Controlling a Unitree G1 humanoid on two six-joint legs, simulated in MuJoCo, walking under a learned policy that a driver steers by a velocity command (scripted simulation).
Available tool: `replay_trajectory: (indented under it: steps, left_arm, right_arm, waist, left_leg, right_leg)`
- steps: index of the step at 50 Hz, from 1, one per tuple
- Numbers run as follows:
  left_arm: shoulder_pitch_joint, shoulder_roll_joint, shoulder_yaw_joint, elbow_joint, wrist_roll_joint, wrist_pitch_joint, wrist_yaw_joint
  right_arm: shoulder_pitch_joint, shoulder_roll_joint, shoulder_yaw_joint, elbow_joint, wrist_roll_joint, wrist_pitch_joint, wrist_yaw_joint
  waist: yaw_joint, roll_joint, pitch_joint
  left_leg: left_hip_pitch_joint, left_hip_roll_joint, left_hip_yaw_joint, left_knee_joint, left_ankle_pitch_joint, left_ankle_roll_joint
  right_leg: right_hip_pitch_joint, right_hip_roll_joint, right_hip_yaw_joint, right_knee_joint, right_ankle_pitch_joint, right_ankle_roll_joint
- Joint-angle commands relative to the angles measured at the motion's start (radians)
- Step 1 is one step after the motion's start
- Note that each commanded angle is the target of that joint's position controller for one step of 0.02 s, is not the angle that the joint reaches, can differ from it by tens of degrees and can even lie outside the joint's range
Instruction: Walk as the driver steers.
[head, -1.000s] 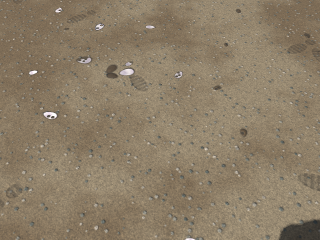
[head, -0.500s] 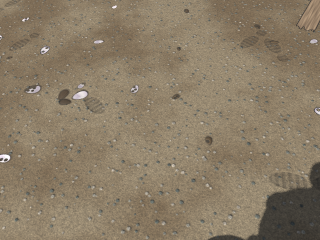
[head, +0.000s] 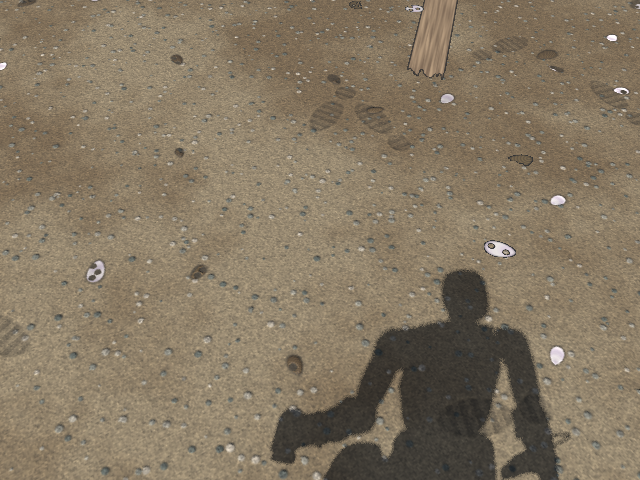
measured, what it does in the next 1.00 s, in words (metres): walks ahead, turning left: right foot, then left foot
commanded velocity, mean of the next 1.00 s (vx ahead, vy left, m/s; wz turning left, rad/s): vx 0.50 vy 0.00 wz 0.19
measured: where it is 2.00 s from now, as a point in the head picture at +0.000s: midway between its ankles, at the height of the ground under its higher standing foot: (236, 275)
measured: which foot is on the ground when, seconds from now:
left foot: down 0.00-0.28, up 0.30-0.78, down 0.80-1.00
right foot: up 0.00-0.24, down 0.26-0.82, up 0.84-1.00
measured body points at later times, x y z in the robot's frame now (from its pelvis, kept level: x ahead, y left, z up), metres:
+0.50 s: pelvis +0.27 -0.05 +0.00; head +0.28 -0.06 +0.45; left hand +0.29 +0.21 -0.13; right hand +0.34 -0.31 -0.14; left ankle +0.31 +0.10 -0.66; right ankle +0.25 -0.12 -0.74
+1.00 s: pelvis +0.53 +0.03 -0.01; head +0.56 +0.04 +0.44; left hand +0.57 +0.30 -0.13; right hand +0.65 -0.23 -0.13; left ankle +0.53 +0.06 -0.74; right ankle +0.58 -0.14 -0.66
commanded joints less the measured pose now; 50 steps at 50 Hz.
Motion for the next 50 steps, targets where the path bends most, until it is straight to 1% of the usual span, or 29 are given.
replay_trajectory:
  steps: [1, 5, 9, 11, 12, 13, 14, 15, 16, 17, 18, 19, 20, 22, 26, 30, 34, 37, 38, 39, 40, 41, 42, 43, 44, 45, 46, 47, 50]
  left_arm:
    - [-0.019, 0.002, -0.014, -0.063, 0.002, -0.004, -0.014]
    - [-0.183, -0.021, -0.038, -0.103, -0.011, -0.013, -0.023]
    - [-0.251, 0.006, -0.035, -0.124, -0.013, -0.018, -0.009]
    - [-0.188, 0.016, -0.028, -0.102, -0.006, -0.026, 0.001]
    - [-0.069, 0.030, -0.017, -0.057, 0.002, -0.035, 0.009]
    - [0.104, 0.081, 0.002, -0.004, 0.017, -0.047, 0.021]
    - [0.245, 0.184, 0.028, 0.009, 0.037, -0.050, 0.036]
    - [0.256, 0.200, 0.038, 0.024, -0.007, -0.034, 0.038]
    - [0.177, 0.147, 0.025, 0.024, -0.026, -0.029, 0.035]
    - [0.108, 0.092, 0.011, 0.019, -0.031, -0.036, 0.030]
    - [0.063, 0.058, 0.003, 0.019, -0.028, -0.042, 0.027]
    - [0.038, 0.023, -0.007, 0.027, -0.033, -0.048, 0.028]
    - [0.044, 0.028, -0.006, 0.033, -0.029, -0.056, 0.031]
    - [0.084, 0.034, -0.003, 0.062, -0.033, -0.075, 0.033]
    - [0.146, 0.027, -0.007, 0.103, -0.029, -0.083, 0.039]
    - [0.168, 0.036, -0.011, 0.125, -0.031, -0.087, 0.045]
    - [0.235, 0.060, -0.008, 0.168, -0.027, -0.078, 0.063]
    - [0.225, 0.093, -0.002, 0.180, -0.021, -0.064, 0.074]
    - [0.218, 0.108, 0.002, 0.181, -0.018, -0.055, 0.076]
    - [0.212, 0.123, 0.006, 0.176, -0.019, -0.044, 0.076]
    - [0.195, 0.125, 0.005, 0.156, -0.022, -0.041, 0.074]
    - [0.244, 0.023, -0.017, 0.093, -0.044, -0.049, 0.053]
    - [0.160, 0.077, -0.003, 0.060, -0.035, -0.062, 0.044]
    - [0.049, 0.080, -0.003, 0.028, -0.034, -0.073, 0.039]
    - [0.038, 0.073, -0.008, 0.023, -0.037, -0.084, 0.038]
    - [0.043, 0.065, -0.007, 0.032, -0.029, -0.079, 0.040]
    - [0.074, 0.053, -0.009, 0.034, -0.010, -0.058, 0.041]
    - [0.090, 0.044, -0.011, 0.037, 0.001, -0.037, 0.039]
    - [0.040, 0.032, -0.012, 0.009, 0.004, -0.004, 0.029]
  right_arm:
    - [0.009, -0.080, -0.009, -0.029, 0.006, -0.021, 0.005]
    - [0.072, -0.105, -0.012, 0.004, 0.012, -0.011, 0.007]
    - [0.141, -0.134, -0.014, 0.046, 0.009, 0.005, -0.001]
    - [0.145, -0.145, -0.015, 0.062, 0.009, 0.017, -0.006]
    - [0.148, -0.142, -0.012, 0.071, 0.014, 0.023, -0.008]
    - [0.139, -0.124, -0.005, 0.060, 0.016, 0.024, -0.011]
    - [0.161, -0.032, 0.020, 0.002, 0.039, 0.021, -0.005]
    - [0.177, -0.082, 0.001, 0.009, 0.027, 0.023, -0.009]
    - [0.096, -0.122, -0.013, -0.002, 0.013, 0.028, -0.011]
    - [0.046, -0.098, -0.007, -0.013, 0.011, 0.023, -0.004]
    - [0.034, -0.079, -0.005, -0.007, 0.010, 0.026, 0.000]
    - [0.047, -0.067, -0.006, 0.009, -0.004, 0.042, 0.005]
    - [0.088, -0.043, -0.001, 0.023, -0.007, 0.056, 0.013]
    - [0.062, -0.038, -0.005, 0.021, -0.009, 0.071, 0.021]
    - [-0.093, -0.038, -0.009, -0.021, -0.006, 0.078, 0.027]
    - [-0.233, -0.016, 0.008, -0.066, -0.006, 0.072, 0.036]
    - [-0.334, -0.024, 0.014, -0.114, -0.011, 0.070, 0.044]
    - [-0.282, -0.043, 0.003, -0.110, -0.013, 0.070, 0.037]
    - [-0.210, -0.059, -0.006, -0.091, -0.015, 0.069, 0.033]
    - [-0.094, -0.082, -0.020, -0.056, -0.018, 0.063, 0.029]
    - [0.068, -0.141, -0.046, -0.010, -0.030, 0.057, 0.019]
    - [0.119, -0.266, -0.082, -0.017, -0.033, 0.059, 0.003]
    - [0.118, -0.271, -0.083, -0.022, 0.002, 0.072, 0.004]
    - [0.060, -0.251, -0.078, -0.013, 0.012, 0.077, -0.003]
    - [0.004, -0.194, -0.065, -0.017, 0.016, 0.076, -0.006]
    - [-0.042, -0.160, -0.055, -0.023, 0.015, 0.072, -0.007]
    - [-0.068, -0.137, -0.047, -0.027, 0.025, 0.067, -0.009]
    - [-0.070, -0.129, -0.043, -0.029, 0.025, 0.057, -0.007]
    - [-0.036, -0.157, -0.048, -0.021, 0.026, 0.038, -0.007]
  waist:
    - [0.036, 0.116, 0.024]
    - [-0.004, 0.123, 0.040]
    - [-0.020, 0.127, 0.054]
    - [0.014, 0.129, 0.026]
    - [0.069, 0.100, -0.035]
    - [0.135, 0.066, -0.143]
    - [0.164, -0.121, -0.289]
    - [0.152, -0.175, -0.314]
    - [0.117, -0.065, -0.166]
    - [0.089, -0.026, -0.077]
    - [0.054, -0.006, -0.033]
    - [0.022, -0.001, 0.000]
    - [0.007, -0.044, -0.013]
    - [-0.003, -0.028, 0.008]
    - [0.016, -0.001, 0.061]
    - [0.041, -0.010, 0.083]
    - [0.067, -0.004, 0.105]
    - [0.030, -0.032, 0.052]
    - [-0.002, -0.041, 0.006]
    - [-0.050, -0.035, -0.064]
    - [-0.125, 0.011, -0.153]
    - [-0.091, 0.238, -0.276]
    - [-0.098, 0.191, -0.333]
    - [-0.082, 0.116, -0.168]
    - [-0.043, 0.051, -0.071]
    - [0.002, 0.009, -0.015]
    - [0.039, 0.014, -0.002]
    - [0.054, 0.040, -0.009]
    - [0.056, 0.063, -0.008]
  left_leg:
    - [0.027, 0.258, -0.200, -0.214, 0.185, 0.146]
    - [0.014, 0.226, -0.120, -0.206, 0.265, 0.123]
    - [0.129, 0.276, -0.135, -0.147, 0.358, 0.116]
    - [0.167, 0.274, -0.115, -0.027, 0.543, 0.102]
    - [0.147, 0.239, -0.075, 0.129, 0.627, 0.084]
    - [0.018, 0.200, -0.042, 0.335, 0.509, 0.060]
    - [-0.297, 0.093, 0.026, 0.693, 0.071, 0.013]
    - [-0.468, 0.007, -0.051, 0.880, -0.333, 0.013]
    - [-0.537, 0.075, -0.113, 0.917, -0.260, 0.024]
    - [-0.523, 0.105, -0.119, 0.878, -0.181, 0.026]
    - [-0.472, 0.132, -0.120, 0.818, -0.135, 0.023]
    - [-0.423, 0.145, -0.121, 0.782, -0.108, 0.015]
    - [-0.380, 0.136, -0.121, 0.776, -0.098, 0.006]
    - [-0.403, 0.128, -0.131, 0.772, -0.060, -0.004]
    - [-0.520, 0.128, -0.142, 0.670, 0.092, -0.014]
    - [-0.480, 0.114, -0.074, 0.452, 0.228, -0.006]
    - [-0.466, 0.094, -0.005, 0.312, 0.175, 0.038]
    - [-0.352, 0.019, 0.058, 0.273, 0.032, 0.096]
    - [-0.269, -0.020, 0.073, 0.263, -0.021, 0.121]
    - [-0.124, -0.055, 0.070, 0.213, -0.028, 0.148]
    - [0.128, 0.002, -0.046, 0.162, -0.047, 0.198]
    - [0.474, 0.316, -0.534, 0.136, -0.073, 0.349]
    - [0.529, 0.402, -0.878, -0.037, -0.049, 0.405]
    - [0.420, 0.362, -0.699, -0.059, -0.031, 0.356]
    - [0.268, 0.332, -0.583, -0.080, 0.067, 0.308]
    - [0.150, 0.275, -0.496, -0.094, 0.173, 0.262]
    - [0.064, 0.235, -0.428, -0.115, 0.235, 0.239]
    - [0.022, 0.211, -0.394, -0.114, 0.319, 0.240]
    - [-0.013, 0.153, -0.339, -0.133, 0.339, 0.226]
  right_leg:
    - [-0.086, -0.053, -0.018, -0.119, 0.104, 0.017]
    - [0.015, -0.050, -0.109, -0.354, 0.207, 0.025]
    - [0.057, -0.028, -0.138, -0.463, 0.134, -0.004]
    - [0.173, 0.016, -0.159, -0.534, 0.077, -0.034]
    - [0.335, 0.045, -0.168, -0.604, 0.095, -0.057]
    - [0.581, -0.029, -0.079, -0.602, 0.070, -0.096]
    - [0.881, -0.338, 0.333, -0.657, -0.082, -0.187]
    - [0.886, -0.434, 0.610, -0.780, -0.046, -0.256]
    - [0.787, -0.374, 0.462, -0.778, -0.027, -0.228]
    - [0.656, -0.329, 0.346, -0.806, 0.054, -0.203]
    - [0.559, -0.276, 0.255, -0.841, 0.107, -0.164]
    - [0.484, -0.226, 0.169, -0.873, 0.147, -0.118]
    - [0.451, -0.233, 0.129, -0.890, 0.194, -0.124]
    - [0.439, -0.227, 0.063, -0.918, 0.282, -0.128]
    - [0.467, -0.209, -0.057, -0.953, 0.346, -0.109]
    - [0.485, -0.194, -0.159, -0.953, 0.408, -0.088]
    - [0.617, -0.235, -0.206, -0.903, 0.526, -0.078]
    - [0.700, -0.248, -0.256, -0.725, 0.923, -0.059]
    - [0.708, -0.249, -0.271, -0.596, 1.034, -0.054]
    - [0.672, -0.240, -0.285, -0.412, 1.017, -0.046]
    - [0.494, -0.216, -0.291, -0.152, 0.801, -0.021]
    - [0.073, -0.067, -0.292, 0.255, 0.088, 0.034]
    - [-0.118, 0.053, -0.085, 0.409, -0.273, 0.044]
    - [-0.213, -0.026, -0.021, 0.382, -0.159, 0.033]
    - [-0.174, -0.067, -0.033, 0.283, -0.066, 0.034]
    - [-0.109, -0.093, -0.033, 0.200, -0.044, 0.041]
    - [-0.038, -0.106, -0.033, 0.151, -0.036, 0.057]
    - [0.009, -0.110, -0.034, 0.119, -0.045, 0.071]
    - [-0.008, -0.107, -0.062, 0.016, 0.013, 0.104]
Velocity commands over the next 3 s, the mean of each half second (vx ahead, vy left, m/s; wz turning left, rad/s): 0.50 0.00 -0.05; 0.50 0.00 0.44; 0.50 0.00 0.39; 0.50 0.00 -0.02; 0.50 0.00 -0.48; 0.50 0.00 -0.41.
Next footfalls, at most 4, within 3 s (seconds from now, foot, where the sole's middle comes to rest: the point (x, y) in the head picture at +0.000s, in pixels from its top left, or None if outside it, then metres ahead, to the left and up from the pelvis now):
0.26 right None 0.29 -0.12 -0.78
0.80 left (282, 442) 0.57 0.07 -0.78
1.34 right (298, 303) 0.93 0.04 -0.78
1.88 left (182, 256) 1.07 0.34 -0.78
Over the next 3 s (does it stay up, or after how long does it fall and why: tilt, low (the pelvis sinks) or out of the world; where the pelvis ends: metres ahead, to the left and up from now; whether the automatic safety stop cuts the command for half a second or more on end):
stays up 1.54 0.37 -0.02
